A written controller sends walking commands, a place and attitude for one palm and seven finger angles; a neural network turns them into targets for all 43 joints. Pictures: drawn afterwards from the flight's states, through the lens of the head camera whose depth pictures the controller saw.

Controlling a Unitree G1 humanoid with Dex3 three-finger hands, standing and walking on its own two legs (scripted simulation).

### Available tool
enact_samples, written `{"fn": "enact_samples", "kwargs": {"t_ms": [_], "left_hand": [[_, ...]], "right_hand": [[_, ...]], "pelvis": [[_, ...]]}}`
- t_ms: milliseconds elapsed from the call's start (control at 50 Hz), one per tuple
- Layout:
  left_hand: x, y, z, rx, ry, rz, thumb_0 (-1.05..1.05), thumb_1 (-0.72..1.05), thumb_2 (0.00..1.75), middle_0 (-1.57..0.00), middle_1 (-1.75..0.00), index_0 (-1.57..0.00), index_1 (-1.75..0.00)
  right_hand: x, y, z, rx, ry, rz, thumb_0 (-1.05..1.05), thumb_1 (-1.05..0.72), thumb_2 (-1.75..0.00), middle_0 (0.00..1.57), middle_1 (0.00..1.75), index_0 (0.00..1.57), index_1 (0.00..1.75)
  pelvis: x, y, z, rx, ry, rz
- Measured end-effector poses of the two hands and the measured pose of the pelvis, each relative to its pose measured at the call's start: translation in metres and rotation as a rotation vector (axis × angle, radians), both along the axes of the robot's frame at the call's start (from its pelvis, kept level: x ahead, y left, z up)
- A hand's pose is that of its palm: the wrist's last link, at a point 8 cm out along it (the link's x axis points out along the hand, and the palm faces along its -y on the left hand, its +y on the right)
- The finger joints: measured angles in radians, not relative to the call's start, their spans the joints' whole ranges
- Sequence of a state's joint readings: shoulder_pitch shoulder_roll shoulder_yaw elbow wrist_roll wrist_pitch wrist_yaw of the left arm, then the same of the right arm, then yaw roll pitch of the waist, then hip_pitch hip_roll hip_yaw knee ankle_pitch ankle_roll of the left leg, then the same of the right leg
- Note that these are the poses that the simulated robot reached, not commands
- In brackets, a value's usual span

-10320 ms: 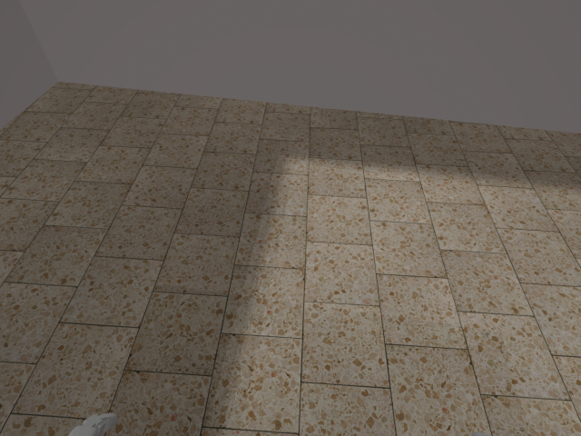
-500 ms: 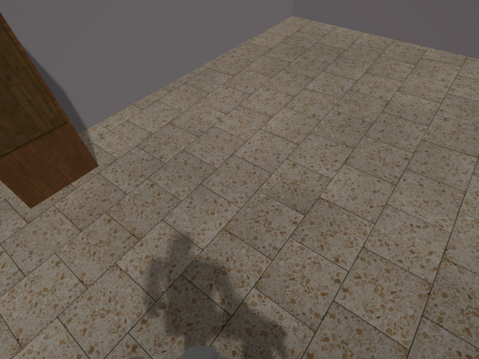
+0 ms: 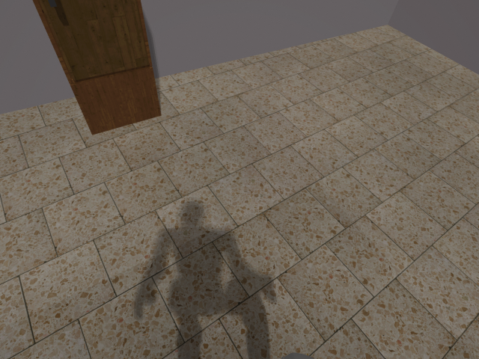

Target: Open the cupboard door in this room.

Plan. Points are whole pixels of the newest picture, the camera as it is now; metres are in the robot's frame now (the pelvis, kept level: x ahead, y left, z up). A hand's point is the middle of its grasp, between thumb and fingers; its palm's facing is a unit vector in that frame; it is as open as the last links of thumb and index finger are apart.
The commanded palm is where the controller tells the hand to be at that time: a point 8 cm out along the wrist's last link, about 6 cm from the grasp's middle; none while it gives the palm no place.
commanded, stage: stand and wait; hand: left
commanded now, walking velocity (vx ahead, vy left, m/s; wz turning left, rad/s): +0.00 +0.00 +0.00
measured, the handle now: out of the picture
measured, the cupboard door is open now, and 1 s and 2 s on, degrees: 0 0 0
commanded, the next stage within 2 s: turn or walk to find it in 0.40 s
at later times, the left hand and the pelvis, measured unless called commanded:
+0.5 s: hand out of the picture +0.02 +0.13 -0.15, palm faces +0.13 -0.95 -0.27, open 7.2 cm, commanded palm none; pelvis -0.02 -0.07 +0.00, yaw +6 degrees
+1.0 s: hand out of the picture -0.11 +0.19 -0.18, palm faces +0.38 -0.90 -0.22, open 7.4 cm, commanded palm none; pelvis -0.07 -0.02 +0.00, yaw +18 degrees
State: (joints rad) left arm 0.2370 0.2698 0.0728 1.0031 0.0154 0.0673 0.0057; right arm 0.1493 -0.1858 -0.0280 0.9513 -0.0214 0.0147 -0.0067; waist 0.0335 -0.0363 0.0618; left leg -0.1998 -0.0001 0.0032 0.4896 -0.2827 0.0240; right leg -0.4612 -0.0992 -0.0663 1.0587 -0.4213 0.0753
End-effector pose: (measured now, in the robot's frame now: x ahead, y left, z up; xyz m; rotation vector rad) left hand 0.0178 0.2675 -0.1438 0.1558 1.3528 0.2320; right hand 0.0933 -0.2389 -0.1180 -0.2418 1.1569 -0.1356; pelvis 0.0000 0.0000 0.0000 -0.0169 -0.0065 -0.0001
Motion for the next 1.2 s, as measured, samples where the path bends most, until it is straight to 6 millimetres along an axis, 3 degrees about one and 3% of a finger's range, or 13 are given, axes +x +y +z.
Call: {"fn": "enact_samples", "kwargs": {"t_ms": [120, 260, 320, 400, 540, 620, 700, 840, 900, 1060, 1200], "left_hand": [[0.025, -0.009, 0.011, 0.02, -0.094, -0.005, 0.01, 0.91, 0.9, -0.2, -0.3, -0.2, -0.29], [0.046, -0.048, 0.019, 0.046, -0.17, -0.047, 0.0, 0.91, 0.9, -0.2, -0.3, -0.2, -0.29], [0.04, -0.07, 0.023, 0.047, -0.177, -0.057, 0.0, 0.91, 0.9, -0.2, -0.3, -0.2, -0.29], [0.021, -0.091, 0.028, 0.032, -0.155, -0.023, 0.0, 0.91, 0.9, -0.21, -0.3, -0.21, -0.29], [-0.018, -0.097, 0.025, 0.031, -0.093, 0.051, 0.0, 0.93, 0.9, -0.21, -0.3, -0.21, -0.3], [-0.046, -0.097, 0.019, 0.017, -0.063, 0.108, 0.0, 0.92, 0.9, -0.21, -0.3, -0.21, -0.3], [-0.077, -0.091, 0.012, 0.003, -0.035, 0.169, 0.0, 0.91, 0.9, -0.21, -0.3, -0.21, -0.3], [-0.133, -0.063, -0.014, -0.026, -0.003, 0.273, 0.0, 0.9, 0.9, -0.21, -0.3, -0.21, -0.3], [-0.148, -0.051, -0.016, -0.031, 0.021, 0.295, 0.0, 0.91, 0.9, -0.21, -0.3, -0.21, -0.29], [-0.142, -0.029, 0.005, -0.004, -0.061, 0.315, 0.01, 0.91, 0.9, -0.2, -0.3, -0.2, -0.29], [-0.105, -0.03, 0.02, 0.026, -0.126, 0.283, 0.01, 0.91, 0.9, -0.2, -0.3, -0.2, -0.29]], "right_hand": [[-0.011, 0.003, -0.01, 0.037, 0.027, 0.01, 0.0, -0.9, -0.9, 0.2, 0.3, 0.2, 0.3], [-0.045, -0.02, -0.04, 0.098, 0.097, -0.029, 0.0, -0.9, -0.9, 0.2, 0.3, 0.2, 0.3], [-0.06, -0.032, -0.049, 0.119, 0.138, -0.048, 0.0, -0.91, -0.9, 0.2, 0.3, 0.2, 0.3], [-0.076, -0.045, -0.047, 0.123, 0.198, -0.048, 0.0, -0.91, -0.9, 0.2, 0.3, 0.2, 0.3], [-0.099, -0.061, -0.041, 0.097, 0.285, -0.029, 0.0, -0.91, -0.9, 0.2, 0.3, 0.2, 0.3], [-0.1, -0.065, -0.036, 0.067, 0.314, 0.01, 0.0, -0.91, -0.9, 0.2, 0.3, 0.2, 0.3], [-0.086, -0.059, -0.031, 0.036, 0.292, 0.072, 0.0, -0.91, -0.9, 0.19, 0.3, 0.2, 0.3], [-0.042, -0.026, -0.024, -0.014, 0.133, 0.191, 0.0, -0.91, -0.9, 0.19, 0.3, 0.2, 0.3], [-0.032, -0.007, -0.016, -0.011, 0.077, 0.226, 0.0, -0.91, -0.9, 0.19, 0.3, 0.2, 0.3], [-0.026, 0.018, -0.005, 0.014, 0.05, 0.302, 0.0, -0.91, -0.9, 0.2, 0.3, 0.2, 0.3], [-0.038, 0.002, -0.014, 0.044, 0.097, 0.282, 0.0, -0.91, -0.9, 0.2, 0.3, 0.2, 0.3]], "pelvis": [[-0.004, -0.006, 0.001, 0.019, -0.002, 0.034], [-0.007, -0.033, -0.008, 0.06, -0.01, 0.044], [-0.009, -0.044, -0.008, 0.047, -0.025, 0.062], [-0.011, -0.056, -0.001, 0.064, -0.028, 0.071], [-0.02, -0.067, 0.002, 0.053, -0.017, 0.114], [-0.028, -0.066, 0.002, 0.05, -0.009, 0.152], [-0.038, -0.06, 0.001, 0.046, -0.006, 0.194], [-0.06, -0.034, -0.013, 0.017, -0.011, 0.271], [-0.067, -0.026, -0.011, 0.019, -0.015, 0.279], [-0.072, -0.019, 0.003, 0.0, 0.001, 0.337], [-0.055, -0.029, 0.004, 0.015, 0.017, 0.377]]}}
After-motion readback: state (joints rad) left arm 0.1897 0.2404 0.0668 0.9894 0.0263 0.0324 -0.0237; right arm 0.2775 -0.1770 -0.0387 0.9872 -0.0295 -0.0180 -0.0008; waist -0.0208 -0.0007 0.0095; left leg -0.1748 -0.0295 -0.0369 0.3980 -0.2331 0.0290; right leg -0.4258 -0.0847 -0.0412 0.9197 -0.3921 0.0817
